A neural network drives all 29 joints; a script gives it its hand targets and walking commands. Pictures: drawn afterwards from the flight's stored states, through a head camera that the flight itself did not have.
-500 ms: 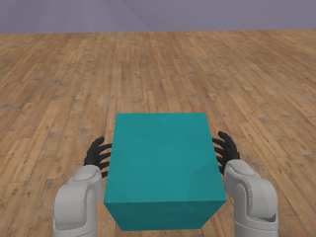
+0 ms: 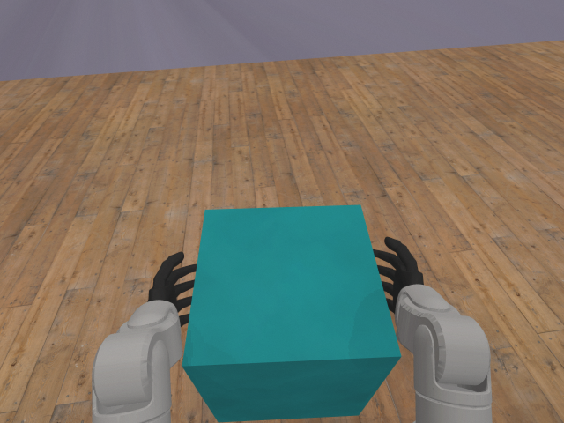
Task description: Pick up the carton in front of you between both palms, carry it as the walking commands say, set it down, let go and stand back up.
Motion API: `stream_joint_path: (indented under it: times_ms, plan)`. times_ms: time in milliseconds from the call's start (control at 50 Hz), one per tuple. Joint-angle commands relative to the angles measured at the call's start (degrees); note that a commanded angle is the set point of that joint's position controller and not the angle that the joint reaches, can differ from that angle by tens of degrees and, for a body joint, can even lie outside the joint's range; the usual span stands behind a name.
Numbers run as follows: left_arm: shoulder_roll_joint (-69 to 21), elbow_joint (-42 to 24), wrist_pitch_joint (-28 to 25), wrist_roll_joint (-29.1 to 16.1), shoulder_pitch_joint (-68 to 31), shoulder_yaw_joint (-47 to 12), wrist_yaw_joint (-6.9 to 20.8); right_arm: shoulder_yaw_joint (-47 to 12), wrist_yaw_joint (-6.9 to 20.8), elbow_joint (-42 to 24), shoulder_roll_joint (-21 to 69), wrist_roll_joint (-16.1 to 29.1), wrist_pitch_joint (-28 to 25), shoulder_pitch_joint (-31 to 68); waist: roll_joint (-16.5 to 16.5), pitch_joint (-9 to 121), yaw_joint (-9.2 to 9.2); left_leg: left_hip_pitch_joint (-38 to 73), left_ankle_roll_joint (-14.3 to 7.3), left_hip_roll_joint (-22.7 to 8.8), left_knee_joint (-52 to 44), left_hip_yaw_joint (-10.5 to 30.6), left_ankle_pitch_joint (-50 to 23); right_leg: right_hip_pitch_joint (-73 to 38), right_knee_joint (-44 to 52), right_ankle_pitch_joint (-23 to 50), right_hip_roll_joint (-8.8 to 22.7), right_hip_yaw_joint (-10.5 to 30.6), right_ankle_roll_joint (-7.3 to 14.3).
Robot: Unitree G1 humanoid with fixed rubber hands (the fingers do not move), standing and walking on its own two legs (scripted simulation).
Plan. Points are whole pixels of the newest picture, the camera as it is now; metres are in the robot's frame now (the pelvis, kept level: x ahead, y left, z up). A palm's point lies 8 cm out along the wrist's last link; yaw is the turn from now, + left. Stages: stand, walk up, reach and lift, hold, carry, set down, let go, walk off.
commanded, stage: carry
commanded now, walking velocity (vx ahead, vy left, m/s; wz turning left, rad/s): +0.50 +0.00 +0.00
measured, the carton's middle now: (286, 318) +0.26 +0.00 +0.04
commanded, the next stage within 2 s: none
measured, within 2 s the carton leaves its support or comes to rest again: neither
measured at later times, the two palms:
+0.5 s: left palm (208, 172) +0.55 +0.13 +0.10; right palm (364, 164) +0.54 -0.17 +0.11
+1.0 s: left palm (238, 146) +0.68 +0.09 +0.08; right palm (368, 145) +0.68 -0.21 +0.07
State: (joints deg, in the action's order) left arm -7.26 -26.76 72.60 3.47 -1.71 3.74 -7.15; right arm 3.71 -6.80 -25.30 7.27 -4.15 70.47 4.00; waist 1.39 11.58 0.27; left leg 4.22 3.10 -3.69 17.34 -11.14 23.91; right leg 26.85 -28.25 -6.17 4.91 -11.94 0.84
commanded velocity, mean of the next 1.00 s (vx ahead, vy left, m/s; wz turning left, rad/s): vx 0.08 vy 0.00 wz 0.00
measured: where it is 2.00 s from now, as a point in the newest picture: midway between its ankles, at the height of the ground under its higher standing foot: (302, 419)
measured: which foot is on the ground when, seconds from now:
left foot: down 0.00-0.04, up 0.06-0.42, down 0.44-1.00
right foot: down 0.00-0.48, up 0.50-0.64, down 0.66-1.00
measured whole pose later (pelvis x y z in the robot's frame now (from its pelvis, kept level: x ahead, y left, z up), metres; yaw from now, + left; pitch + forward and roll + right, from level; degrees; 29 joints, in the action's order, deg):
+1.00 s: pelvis +0.41 -0.05 +0.01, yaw -1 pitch +4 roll +1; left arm -7.5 -5.2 56.9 9.0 -8.2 5.8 -2.6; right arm 7.3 -2.8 -5.9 7.5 -9.2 54.7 8.0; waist 1.5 7.9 0.7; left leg -18.7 -1.0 -2.6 29.2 -11.0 13.8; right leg 10.0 -29.1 -22.8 1.4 -5.6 1.2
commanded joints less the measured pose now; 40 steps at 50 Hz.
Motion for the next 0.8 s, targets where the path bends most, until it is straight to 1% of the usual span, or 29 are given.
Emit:
stream_joint_path:
  times_ms: [0, 20, 40, 60, 100, 140, 180, 200, 220, 280, 300, 340, 360, 380, 400, 420, 440, 460, 480, 540, 560, 580, 600, 640, 680, 700, 720, 740, 780]
  plan:
    - [-44.58, -0.04, -2.69, -17.59, -25.01, -36.67, 10.32, -37.87, 10.41, -0.06, 47.38, 18.85, 0.59, 22.29, -24.17, 9.3, -1.48, -43.52, -1.95, 3.81, 50.03, 4.77, 1.4, -38.82, 16.08, -0.93, 20.79, 40.56, 12.98]
    - [-47.88, 0.7, -2.81, -18.04, -25.56, -36.97, 10.83, -39.54, 10.92, -0.17, 48.59, 18.13, -0.1, 22.08, -14.45, 6.98, -1.58, -45.34, -3.36, -0.89, 55.51, 9.34, 1.61, -35.87, 15.39, 5.28, 19.61, 36.34, 11.93]
    - [-50.21, -1.9, -3.99, -18.68, -27.33, -38.28, 11.46, -39.73, 11.24, -1.35, 52.07, 19.11, -0.96, 22.83, -9.76, 6.84, -0.87, -45.78, -2.87, -1.8, 53.76, 10.19, -1.52, -35.28, 11.63, 16.9, 16.1, 28.3, 8.09]
    - [-53.09, -0.3, -4.48, -18.45, -25.53, -38.28, 11.79, -40.89, 11.71, -0.43, 53.76, 18.63, -1.92, 22.19, -6.61, 7.03, -0.56, -43.1, -3.1, -2.81, 51.41, 10.13, -4.86, -30.97, 13.46, 14.14, 14.72, 23.33, 5.1]
    - [-57.08, -5.65, -6.66, -21.0, -29.97, -39.46, 12.31, -43.04, 11.39, -4.06, 58.54, 20.32, -3.98, 24.52, -10.42, 9.63, -0.89, -41.75, -3.27, -2.72, 44.52, 9.17, -10.18, -32.53, 13.94, 13.2, 11.48, 15.43, 2.9]
    - [-57.09, -5.15, -7.47, -21.99, -27.29, -40.28, 12.4, -43.77, 10.15, -7.48, 57.65, 19.18, -5.8, 23.28, -10.63, 10.87, -0.98, -41.17, -2.98, -1.88, 41.57, 6.51, -12.89, -33.42, 13.83, 12.7, 10.36, 11.31, 2.51]
    - [-52.38, -7.56, -7.5, -20.91, -24.04, -39.89, 11.95, -42.96, 9.31, -5.88, 57.24, 18.82, -6.08, 19.07, -9.18, 8.81, -0.78, -45.03, -2.49, -1.26, 36.78, 4.77, -14.95, -36.1, 14.29, 22.7, 10.55, 7.97, 4.16]
    - [-52.93, -5.43, -7.1, -20.2, -21.43, -39.04, 11.77, -41.9, 8.91, -4.63, 55.03, 17.41, -5.52, 17.38, -9.49, 6.97, -0.79, -44.21, -2.09, -0.25, 34.52, 2.84, -16.26, -37.48, 12.66, 35.18, 9.62, 7.85, 1.33]
    - [-50.71, -7.1, -7.05, -20.18, -20.94, -38.88, 11.41, -41.65, 8.89, -5.36, 52.95, 17.2, -5.07, 13.85, -8.61, 5.7, -0.89, -42.63, -2.22, 0.32, 29.19, 2.6, -17.26, -36.15, 12.84, 39.98, 9.68, 5.76, 2.77]
    - [-47.62, -10.39, -6.55, -19.91, -20.76, -39.85, 11.34, -42.69, 8.9, -10.62, 50.88, 19.27, -4.22, 18.25, -10.82, 2.17, -1.34, -34.21, -2.31, 2.17, 15.54, -1.18, -23.58, -31.3, 13.1, 36.01, 5.96, 0.0, 3.02]
    - [-44.5, -11.34, -5.77, -19.32, -22.18, -38.62, 10.89, -41.48, 8.85, -5.84, 49.39, 18.46, -2.93, 15.72, -12.92, -0.21, -1.4, -30.67, -1.73, 2.51, 12.87, -2.25, -27.05, -27.84, 11.27, 32.05, 5.09, -2.5, 2.76]
    - [-41.59, -11.82, -4.22, -17.04, -20.54, -37.62, 10.51, -40.76, 9.17, -7.37, 47.75, 19.37, -1.39, 16.87, -7.92, 0.74, -0.88, -21.23, -2.81, 4.44, 9.89, -4.77, -32.9, -23.14, 5.21, 36.15, 6.48, -2.43, 0.91]
    - [-44.45, -12.27, -3.84, -18.91, -22.62, -38.33, 10.22, -42.18, 9.5, -9.96, 47.35, 20.36, -1.32, 16.95, -6.93, 4.67, -0.51, -13.1, -3.02, 4.35, 2.24, -4.45, -36.4, -23.78, -1.62, 33.79, 3.94, -4.0, 0.23]
    - [-42.26, -9.04, -2.68, -18.22, -21.76, -37.5, 10.28, -39.82, 9.48, -9.7, 45.29, 18.98, -0.67, 18.48, -3.43, 5.09, 0.75, -5.29, -3.93, 0.14, 1.84, -0.26, -46.09, -18.74, -6.7, 24.76, 1.98, -2.63, -1.97]
    - [-41.93, -10.99, -2.33, -18.7, -24.02, -38.53, 9.91, -39.37, 9.78, -8.54, 42.77, 20.59, -0.07, 17.65, 6.52, 9.7, 0.19, 7.27, -8.42, -11.68, 6.07, 12.8, -69.48, -8.92, -16.16, 6.39, -1.45, -0.01, -3.08]
    - [-41.48, -10.99, -1.52, -18.29, -23.34, -39.33, 10.06, -38.11, 9.62, -6.65, 42.98, 20.23, -0.07, 15.61, 13.41, 14.45, 1.07, 10.67, -15.22, -17.97, 5.7, 21.44, -78.17, -3.96, -23.97, -17.05, -4.97, 3.33, -3.57]
    - [-42.06, -8.42, -0.9, -18.19, -22.86, -39.35, 9.84, -37.87, 9.44, -5.84, 43.45, 20.19, 0.67, 16.67, 9.65, 15.41, 0.57, 7.18, -17.67, -20.16, 4.85, 22.17, -72.96, -4.94, -25.35, -24.78, -2.67, 10.4, -2.73]
    - [-42.27, -8.84, -0.93, -19.36, -25.8, -39.43, 10.03, -38.99, 9.82, -5.14, 43.88, 18.82, 1.1, 15.18, 0.43, 14.63, 0.07, 3.82, -14.78, -18.27, 2.92, 20.18, -53.73, -6.3, -21.05, -27.79, -1.63, 11.32, -1.2]
    - [-45.62, -7.35, -0.69, -19.83, -24.56, -39.61, 10.24, -38.69, 10.28, -7.49, 45.99, 21.67, 0.53, 18.53, 5.07, 12.61, 0.42, 2.98, -13.08, -17.32, 1.08, 18.74, -47.48, -5.16, -14.36, -28.04, -0.92, 10.57, -0.58]
    - [-48.91, -8.23, -2.49, -18.97, -27.21, -40.63, 10.96, -39.27, 11.37, -5.5, 49.67, 21.38, -0.56, 21.12, 5.19, 13.96, -0.07, -1.51, -9.89, -11.08, -1.95, 10.16, -35.67, -13.65, -2.52, -22.85, -2.75, 5.23, -1.41]
    - [-50.35, -6.8, -2.9, -19.73, -28.03, -41.35, 11.31, -38.48, 11.51, -5.0, 50.21, 20.78, -1.16, 19.97, 6.04, 15.49, -0.1, -5.45, -8.48, -11.05, -3.07, 11.58, -27.58, -17.04, -2.51, -19.92, -3.48, 4.77, -0.69]
    - [-50.37, -9.14, -3.86, -19.1, -30.68, -42.0, 11.43, -38.99, 12.26, -3.83, 50.69, 19.68, -1.31, 20.62, 8.98, 14.03, -0.71, -5.11, -7.46, -9.95, -2.26, 8.02, -25.21, -16.89, 1.29, -14.44, -2.96, 5.17, -0.5]
    - [-48.94, -3.89, -3.41, -17.74, -29.71, -41.07, 11.45, -37.33, 12.78, 1.64, 48.73, 18.62, -1.48, 17.84, 5.25, 10.88, -0.58, -10.35, -6.86, -9.63, -3.71, 10.28, -14.03, -17.77, 2.81, -12.61, -2.01, 6.17, 0.06]
    - [-49.09, -3.05, -4.95, -17.23, -30.89, -40.08, 11.97, -37.86, 13.72, 1.36, 48.86, 17.92, -2.98, 19.21, 3.06, 9.51, 0.36, -8.38, -4.62, -8.81, -1.75, 10.82, -11.99, -14.84, 2.48, -12.13, -0.57, 8.31, 0.4]
    - [-45.22, 5.63, -5.75, -14.15, -29.51, -36.37, 12.53, -34.8, 13.88, 5.9, 44.0, 14.5, -4.13, 21.42, 3.12, 3.76, -0.05, -12.31, -3.84, -7.76, -3.36, 10.07, -5.16, -11.69, 1.98, -13.5, -0.88, 8.54, 1.71]
    - [-44.62, 4.57, -6.65, -14.35, -31.48, -35.77, 12.71, -34.4, 14.19, 7.81, 44.82, 13.83, -5.01, 20.61, 3.44, 5.61, 0.19, -13.11, -4.92, -7.99, -3.62, 9.45, -1.18, -12.88, 3.64, -12.98, -0.38, 9.32, 1.1]
    - [-45.37, 6.97, -7.44, -13.67, -31.18, -35.85, 13.17, -33.69, 14.16, 8.53, 45.41, 13.54, -6.41, 24.28, 3.17, 3.37, 0.19, -13.02, -5.01, -6.86, 0.01, 7.6, -6.96, -12.12, 4.91, -11.12, 1.25, 9.54, 1.01]
    - [-44.24, 10.69, -8.41, -12.0, -30.37, -34.11, 13.5, -33.01, 14.28, 10.34, 45.46, 13.73, -7.49, 26.52, -1.85, -1.38, 0.17, -14.72, -5.05, -5.45, 1.77, 7.77, -15.93, -8.24, 4.54, -6.54, 3.22, 11.6, 0.48]
    - [-42.83, 13.44, -10.84, -11.27, -31.41, -32.6, 13.88, -31.12, 14.21, 15.35, 44.85, 11.06, -9.22, 22.4, -1.37, 0.17, -0.03, -13.11, -5.95, -5.95, 5.42, 8.79, -24.63, -8.81, 4.94, -2.15, 4.3, 12.84, 0.77]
